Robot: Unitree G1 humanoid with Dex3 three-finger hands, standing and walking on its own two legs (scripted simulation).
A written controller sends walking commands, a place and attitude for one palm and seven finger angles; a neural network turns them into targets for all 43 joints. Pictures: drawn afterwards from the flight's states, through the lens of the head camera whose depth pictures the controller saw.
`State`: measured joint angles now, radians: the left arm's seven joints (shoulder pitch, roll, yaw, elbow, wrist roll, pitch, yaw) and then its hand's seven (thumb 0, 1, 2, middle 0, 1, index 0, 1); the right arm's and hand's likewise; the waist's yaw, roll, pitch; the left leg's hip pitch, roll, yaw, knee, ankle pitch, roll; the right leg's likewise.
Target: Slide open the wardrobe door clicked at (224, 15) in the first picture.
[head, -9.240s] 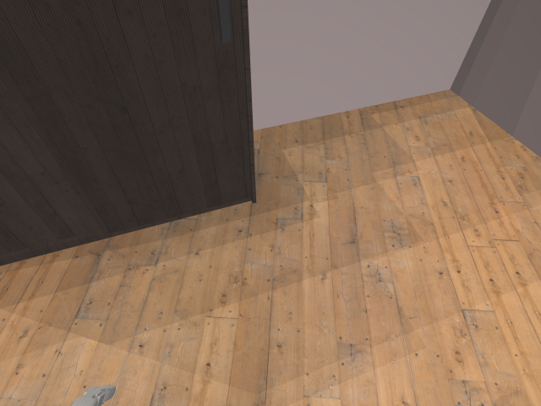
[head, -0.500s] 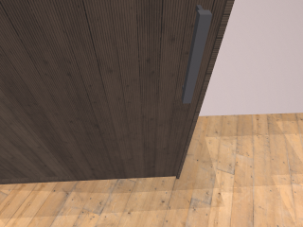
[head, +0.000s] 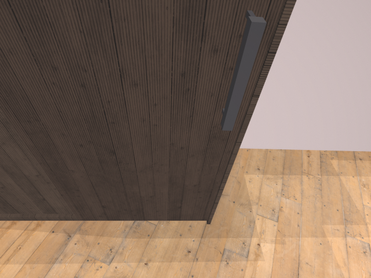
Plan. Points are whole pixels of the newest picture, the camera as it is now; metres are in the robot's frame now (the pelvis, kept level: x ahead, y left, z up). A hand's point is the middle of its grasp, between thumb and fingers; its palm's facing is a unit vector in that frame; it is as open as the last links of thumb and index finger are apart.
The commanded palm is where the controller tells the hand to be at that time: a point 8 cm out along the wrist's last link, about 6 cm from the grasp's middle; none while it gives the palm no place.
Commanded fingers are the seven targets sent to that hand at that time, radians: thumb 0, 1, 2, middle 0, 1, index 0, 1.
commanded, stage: come to a stop and stand still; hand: right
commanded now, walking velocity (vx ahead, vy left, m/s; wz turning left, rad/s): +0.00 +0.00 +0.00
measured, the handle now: (236, 78) +0.51 -0.07 +0.20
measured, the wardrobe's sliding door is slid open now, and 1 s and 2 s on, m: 0.00 0.00 0.00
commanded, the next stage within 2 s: look again from close up in 0.26 s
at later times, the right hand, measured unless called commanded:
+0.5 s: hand out of the picture +0.03 -0.17 -0.17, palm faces -0.01 +0.98 -0.21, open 7.4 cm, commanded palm none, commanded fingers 0.00 -0.90 -0.90 0.20 0.30 0.20 0.30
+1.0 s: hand out of the picture +0.04 -0.18 -0.17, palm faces -0.02 +0.97 -0.22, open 7.4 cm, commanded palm none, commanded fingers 0.00 -0.90 -0.90 0.20 0.30 0.20 0.30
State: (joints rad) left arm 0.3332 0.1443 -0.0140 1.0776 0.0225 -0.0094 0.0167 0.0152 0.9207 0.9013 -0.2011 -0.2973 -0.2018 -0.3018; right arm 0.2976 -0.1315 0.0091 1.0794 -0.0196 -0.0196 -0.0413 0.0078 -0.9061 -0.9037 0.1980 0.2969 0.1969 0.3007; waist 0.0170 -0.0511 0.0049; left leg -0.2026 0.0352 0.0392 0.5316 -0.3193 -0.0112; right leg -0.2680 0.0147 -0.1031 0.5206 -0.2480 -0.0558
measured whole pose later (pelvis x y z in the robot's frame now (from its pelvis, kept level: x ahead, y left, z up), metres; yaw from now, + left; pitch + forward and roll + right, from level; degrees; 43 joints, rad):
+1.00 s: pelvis +0.02 +0.01 +0.01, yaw +1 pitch -1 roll +0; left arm 0.22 0.19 -0.01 1.13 0.01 -0.02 0.02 0.00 0.90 0.90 -0.20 -0.30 -0.20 -0.30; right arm 0.25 -0.20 0.01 1.10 -0.02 -0.01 -0.03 0.01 -0.90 -0.90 0.20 0.30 0.20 0.30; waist -0.01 0.01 0.03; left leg -0.12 0.02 0.03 0.42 -0.29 0.00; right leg -0.19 0.00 -0.11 0.41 -0.22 -0.03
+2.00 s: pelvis -0.01 +0.02 -0.02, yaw -1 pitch +4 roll +2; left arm 0.28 0.23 -0.05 0.60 -0.05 -0.27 0.07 0.01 0.90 0.90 -0.21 -0.30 -0.21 -0.30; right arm 0.28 -0.38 -0.34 0.06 0.39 -0.22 0.48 0.01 -0.19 -0.60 0.25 0.75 0.25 0.76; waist 0.01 -0.04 -0.05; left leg -0.40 -0.01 0.09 0.71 -0.39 0.02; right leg -0.51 -0.04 -0.04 0.77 -0.33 -0.03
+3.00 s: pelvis +0.00 +0.02 +0.00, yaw -3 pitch -2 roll +1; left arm 0.22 0.30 -0.09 0.59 -0.10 -0.20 0.06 0.01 0.90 0.90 -0.20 -0.30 -0.20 -0.30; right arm -0.18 -0.59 -0.51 0.16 0.36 0.24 0.60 -0.01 0.50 -0.31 0.30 1.20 0.30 1.20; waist -0.04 -0.07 -0.02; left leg -0.13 0.01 0.09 0.45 -0.29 0.01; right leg -0.24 0.00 -0.04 0.49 -0.22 -0.03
